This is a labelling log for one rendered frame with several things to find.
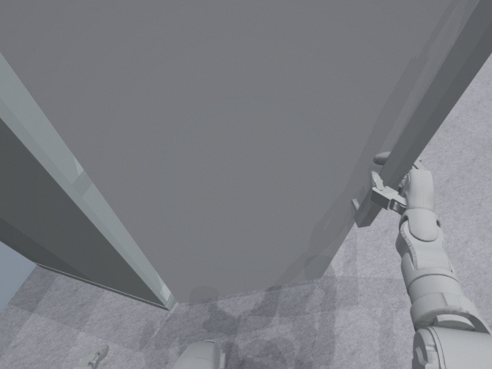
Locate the handle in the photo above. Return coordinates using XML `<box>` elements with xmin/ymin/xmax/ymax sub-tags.
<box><xmin>351</xmin><ymin>0</ymin><xmax>492</xmax><ymax>228</ymax></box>

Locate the right robot upper arm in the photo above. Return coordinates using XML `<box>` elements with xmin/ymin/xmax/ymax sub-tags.
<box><xmin>412</xmin><ymin>326</ymin><xmax>492</xmax><ymax>369</ymax></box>

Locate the fridge door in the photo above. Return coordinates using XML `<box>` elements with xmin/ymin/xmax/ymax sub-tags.
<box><xmin>0</xmin><ymin>0</ymin><xmax>480</xmax><ymax>304</ymax></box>

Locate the right robot forearm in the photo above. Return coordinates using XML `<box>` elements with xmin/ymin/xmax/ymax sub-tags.
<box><xmin>395</xmin><ymin>208</ymin><xmax>492</xmax><ymax>335</ymax></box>

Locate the robot left thigh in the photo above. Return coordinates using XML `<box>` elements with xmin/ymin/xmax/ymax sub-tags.
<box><xmin>172</xmin><ymin>341</ymin><xmax>226</xmax><ymax>369</ymax></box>

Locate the left robot hand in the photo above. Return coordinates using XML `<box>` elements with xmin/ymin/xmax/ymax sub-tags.
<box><xmin>73</xmin><ymin>344</ymin><xmax>109</xmax><ymax>369</ymax></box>

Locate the right robot hand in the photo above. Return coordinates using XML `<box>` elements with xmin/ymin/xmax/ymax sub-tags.
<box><xmin>370</xmin><ymin>151</ymin><xmax>435</xmax><ymax>216</ymax></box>

